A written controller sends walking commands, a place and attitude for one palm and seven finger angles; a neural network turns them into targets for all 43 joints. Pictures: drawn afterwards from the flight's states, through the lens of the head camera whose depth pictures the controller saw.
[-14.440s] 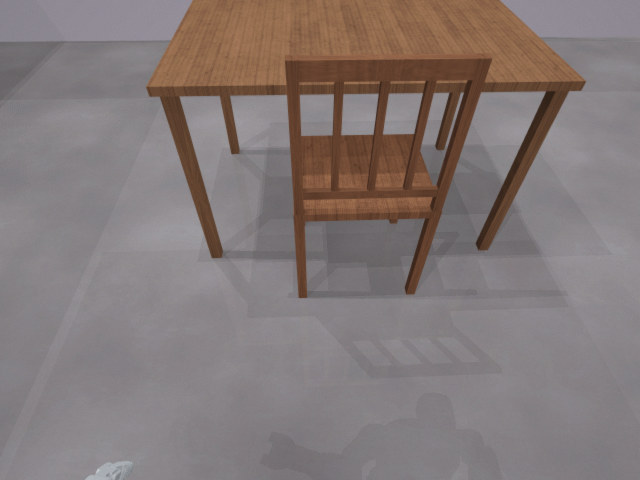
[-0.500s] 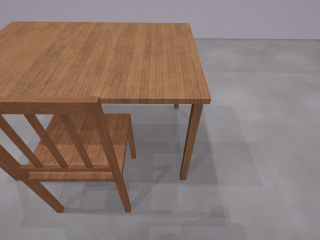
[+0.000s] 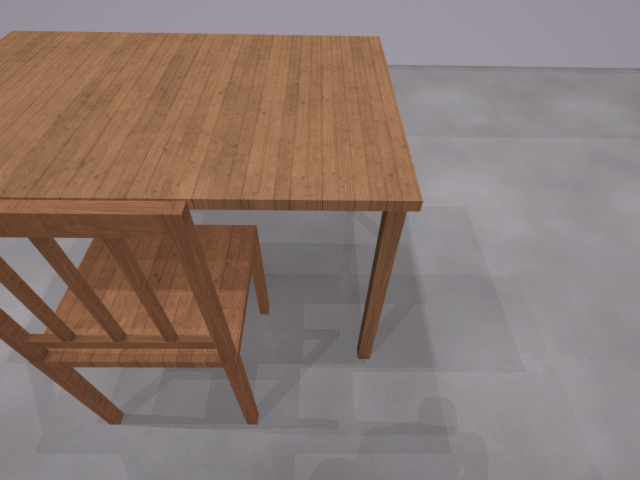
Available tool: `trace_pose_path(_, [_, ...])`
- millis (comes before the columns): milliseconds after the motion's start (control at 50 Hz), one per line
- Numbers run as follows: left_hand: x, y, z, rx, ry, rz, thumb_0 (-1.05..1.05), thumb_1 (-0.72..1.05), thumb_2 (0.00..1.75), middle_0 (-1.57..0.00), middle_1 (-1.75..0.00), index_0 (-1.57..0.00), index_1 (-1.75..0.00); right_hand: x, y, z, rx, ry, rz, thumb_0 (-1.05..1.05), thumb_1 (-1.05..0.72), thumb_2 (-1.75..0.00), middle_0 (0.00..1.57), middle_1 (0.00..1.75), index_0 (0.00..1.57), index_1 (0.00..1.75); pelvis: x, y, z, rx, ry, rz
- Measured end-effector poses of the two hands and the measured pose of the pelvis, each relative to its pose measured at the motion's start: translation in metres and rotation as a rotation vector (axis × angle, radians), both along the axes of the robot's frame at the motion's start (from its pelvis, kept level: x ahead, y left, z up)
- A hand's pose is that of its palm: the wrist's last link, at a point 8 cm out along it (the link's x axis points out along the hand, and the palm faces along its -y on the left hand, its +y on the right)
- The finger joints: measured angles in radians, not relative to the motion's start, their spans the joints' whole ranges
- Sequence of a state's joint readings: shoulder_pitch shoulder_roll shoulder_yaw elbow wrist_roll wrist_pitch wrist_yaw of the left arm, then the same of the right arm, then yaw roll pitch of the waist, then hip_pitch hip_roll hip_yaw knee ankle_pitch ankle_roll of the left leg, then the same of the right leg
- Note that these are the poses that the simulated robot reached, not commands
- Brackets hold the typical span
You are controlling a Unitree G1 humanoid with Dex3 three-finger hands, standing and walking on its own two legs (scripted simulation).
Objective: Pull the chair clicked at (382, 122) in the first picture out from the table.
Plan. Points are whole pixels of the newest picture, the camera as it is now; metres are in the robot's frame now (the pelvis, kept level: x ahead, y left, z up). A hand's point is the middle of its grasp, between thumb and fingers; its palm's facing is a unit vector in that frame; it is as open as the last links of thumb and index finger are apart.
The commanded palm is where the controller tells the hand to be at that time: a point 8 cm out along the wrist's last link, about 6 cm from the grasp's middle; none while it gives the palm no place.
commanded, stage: come to a stop and stand still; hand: left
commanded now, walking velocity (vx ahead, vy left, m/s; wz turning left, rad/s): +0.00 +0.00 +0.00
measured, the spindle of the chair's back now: (85, 294) +0.41 +0.43 -0.09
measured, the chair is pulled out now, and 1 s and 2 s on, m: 0.00 0.00 0.00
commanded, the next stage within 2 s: look again from close up in 0.34 s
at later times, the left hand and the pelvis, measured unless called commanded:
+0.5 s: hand out of the picture +0.01 +0.16 -0.17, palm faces +0.01 -0.98 -0.18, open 7.4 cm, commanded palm none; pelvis +0.01 +0.00 +0.00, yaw +0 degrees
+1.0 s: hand out of the picture +0.00 +0.15 -0.17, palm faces +0.02 -0.99 -0.16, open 7.4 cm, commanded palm none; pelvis +0.01 -0.01 +0.00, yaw +0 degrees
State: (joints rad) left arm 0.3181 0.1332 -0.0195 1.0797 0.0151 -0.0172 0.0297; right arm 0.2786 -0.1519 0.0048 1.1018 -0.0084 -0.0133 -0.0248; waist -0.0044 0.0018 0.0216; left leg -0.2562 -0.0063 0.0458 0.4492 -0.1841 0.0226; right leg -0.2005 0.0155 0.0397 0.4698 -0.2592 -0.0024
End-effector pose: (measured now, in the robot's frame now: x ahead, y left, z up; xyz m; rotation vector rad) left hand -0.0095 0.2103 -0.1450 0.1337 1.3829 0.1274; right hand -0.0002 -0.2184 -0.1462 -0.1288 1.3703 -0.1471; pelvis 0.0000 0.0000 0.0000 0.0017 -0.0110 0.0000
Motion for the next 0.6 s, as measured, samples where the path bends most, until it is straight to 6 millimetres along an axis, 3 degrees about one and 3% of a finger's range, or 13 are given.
trace_pose_path(280, [0.012, 0.001, 0.001, 0.005, -0.008, 0.001, 0.01, 0.91, 0.89, -0.2, -0.3, -0.2, -0.3, 0.02, -0.005, 0.002, -0.012, -0.022, 0.012, 0.0, -0.91, -0.9, 0.2, 0.29, 0.2, 0.3, 0.011, -0.001, 0.002, 0.003, -0.008, -0.001])
trace_pose_path(600, [0.012, -0.002, 0.004, 0.009, 0.002, 0.004, 0.01, 0.91, 0.89, -0.2, -0.3, -0.2, -0.3, 0.012, -0.004, 0.001, 0.002, 0.009, 0.007, 0.0, -0.91, -0.9, 0.2, 0.29, 0.2, 0.3, 0.014, -0.004, 0.003, 0.005, -0.012, -0.001])
